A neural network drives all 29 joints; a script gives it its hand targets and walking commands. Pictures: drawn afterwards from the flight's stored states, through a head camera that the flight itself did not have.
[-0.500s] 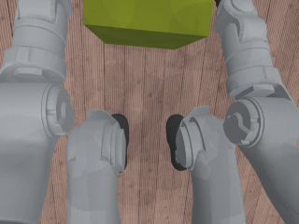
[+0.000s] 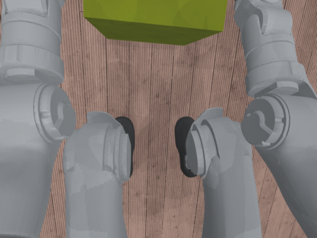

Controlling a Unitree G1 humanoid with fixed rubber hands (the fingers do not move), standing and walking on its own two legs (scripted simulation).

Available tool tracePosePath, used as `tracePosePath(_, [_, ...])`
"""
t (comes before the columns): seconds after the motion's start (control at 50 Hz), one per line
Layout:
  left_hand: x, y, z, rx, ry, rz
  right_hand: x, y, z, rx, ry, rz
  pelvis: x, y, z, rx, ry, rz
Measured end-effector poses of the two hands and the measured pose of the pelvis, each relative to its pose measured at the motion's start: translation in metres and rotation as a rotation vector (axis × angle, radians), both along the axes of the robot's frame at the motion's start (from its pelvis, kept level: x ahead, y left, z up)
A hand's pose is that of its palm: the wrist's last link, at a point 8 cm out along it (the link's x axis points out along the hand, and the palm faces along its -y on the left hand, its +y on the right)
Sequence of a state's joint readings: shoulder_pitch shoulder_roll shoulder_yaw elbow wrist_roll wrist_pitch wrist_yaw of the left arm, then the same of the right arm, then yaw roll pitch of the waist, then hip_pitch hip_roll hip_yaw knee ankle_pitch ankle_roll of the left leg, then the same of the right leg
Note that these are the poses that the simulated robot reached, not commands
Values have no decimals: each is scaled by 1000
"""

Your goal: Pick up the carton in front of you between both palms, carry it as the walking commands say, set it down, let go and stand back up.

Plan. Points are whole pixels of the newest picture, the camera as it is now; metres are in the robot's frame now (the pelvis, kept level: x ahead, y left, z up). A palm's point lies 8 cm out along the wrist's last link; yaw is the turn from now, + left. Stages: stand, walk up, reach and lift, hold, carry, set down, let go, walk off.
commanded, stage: set down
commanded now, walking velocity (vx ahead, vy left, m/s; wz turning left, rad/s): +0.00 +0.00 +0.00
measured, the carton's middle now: out of the picture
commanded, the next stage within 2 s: let go in 1.32 s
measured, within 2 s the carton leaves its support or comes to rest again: neither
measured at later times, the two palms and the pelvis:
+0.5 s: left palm out of the picture +0.59 +0.22 -0.09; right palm out of the picture +0.57 -0.15 -0.10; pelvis +0.01 -0.01 +0.03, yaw +1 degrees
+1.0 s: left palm out of the picture +0.59 +0.24 +0.06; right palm out of the picture +0.57 -0.15 +0.06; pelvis +0.02 +0.00 +0.16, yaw +1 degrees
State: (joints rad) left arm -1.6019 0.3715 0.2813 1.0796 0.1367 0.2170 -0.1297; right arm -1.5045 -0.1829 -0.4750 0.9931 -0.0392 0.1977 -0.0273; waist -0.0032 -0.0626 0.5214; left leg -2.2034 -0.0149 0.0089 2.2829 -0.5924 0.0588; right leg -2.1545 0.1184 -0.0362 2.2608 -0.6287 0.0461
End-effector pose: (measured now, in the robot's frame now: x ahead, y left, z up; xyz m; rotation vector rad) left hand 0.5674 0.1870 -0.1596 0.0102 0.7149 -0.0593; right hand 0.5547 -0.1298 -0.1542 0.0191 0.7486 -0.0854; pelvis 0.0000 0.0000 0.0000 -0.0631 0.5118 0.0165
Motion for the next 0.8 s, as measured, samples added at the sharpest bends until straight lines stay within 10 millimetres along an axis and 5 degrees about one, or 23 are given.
tracePosePath(0.16, [-9, 24, -22, 108, 49, 79, -9, -15, -19, -69, 37, -47, 5, 0, 1, 2, 17, 7])
tracePosePath(0.34, [14, 43, 8, 120, -27, 123, 8, -27, -1, -79, -37, -54, 9, -4, 2, 6, 38, 10])
tracePosePath(0.46, [22, 34, 48, 114, -78, 112, 13, -19, 40, -71, -103, -54, 8, -7, 18, 12, 71, 7])
tracePosePath(0.64, [15, 40, 122, 117, -49, 118, 10, -18, 116, -78, -87, -74, 9, -7, 74, 7, 177, 10])
tracePosePath(0.8, [17, 47, 167, 117, -60, 109, 11, -20, 161, -86, -95, -83, 10, -4, 114, -4, 246, 18])
